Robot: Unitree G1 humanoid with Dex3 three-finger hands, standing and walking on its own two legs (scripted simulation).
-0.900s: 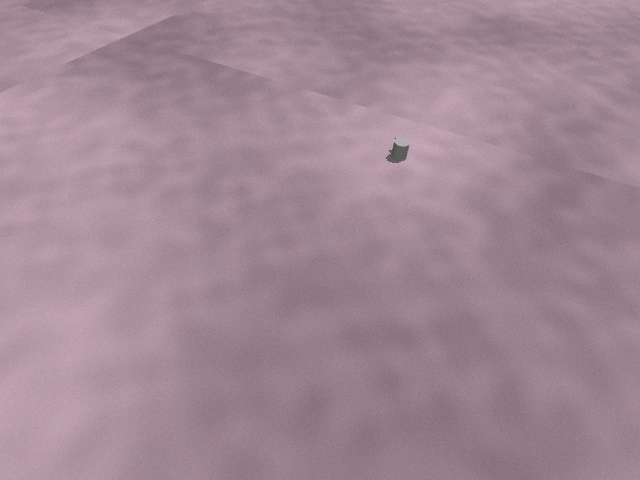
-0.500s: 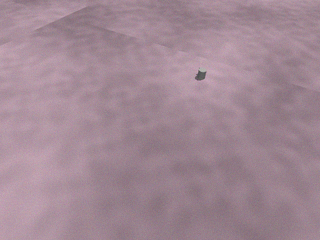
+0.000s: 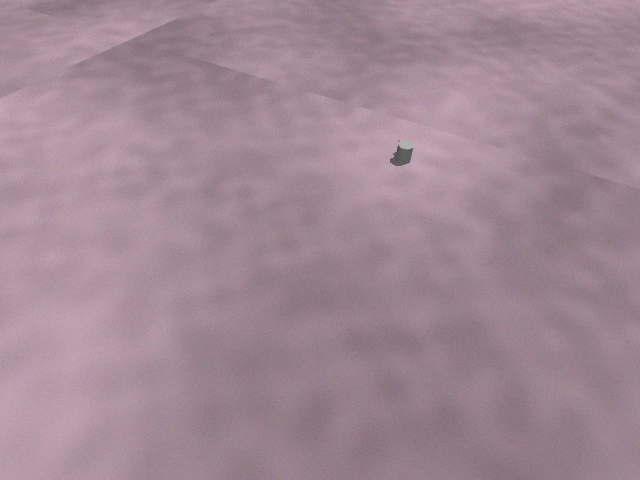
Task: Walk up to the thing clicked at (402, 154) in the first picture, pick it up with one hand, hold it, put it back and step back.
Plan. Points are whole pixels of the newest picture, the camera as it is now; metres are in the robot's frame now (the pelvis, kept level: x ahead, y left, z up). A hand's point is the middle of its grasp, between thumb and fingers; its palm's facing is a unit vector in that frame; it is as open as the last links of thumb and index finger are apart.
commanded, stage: stand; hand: left
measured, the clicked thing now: (402, 150) +1.78 -0.46 -0.74
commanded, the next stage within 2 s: walk up in 0.22 s
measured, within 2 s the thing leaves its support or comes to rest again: neither
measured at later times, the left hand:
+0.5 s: hand (131, 466) +0.19 +0.26 -0.12, palm faces -0.25 -0.86 -0.44, open 7.4 cm
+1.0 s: hand (227, 287) +0.51 +0.18 -0.16, palm faces -0.55 -0.70 -0.46, open 7.4 cm
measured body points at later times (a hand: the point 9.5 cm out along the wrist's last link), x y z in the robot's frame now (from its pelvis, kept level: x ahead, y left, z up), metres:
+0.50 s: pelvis +0.05 -0.02 -0.01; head +0.04 -0.06 +0.43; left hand +0.20 +0.30 -0.09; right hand +0.05 -0.38 -0.14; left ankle -0.01 +0.12 -0.75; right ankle +0.07 -0.17 -0.72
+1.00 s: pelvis +0.33 -0.06 -0.04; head +0.34 -0.08 +0.41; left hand +0.53 +0.22 -0.13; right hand +0.26 -0.42 -0.12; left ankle +0.54 -0.02 -0.74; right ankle +0.10 -0.19 -0.75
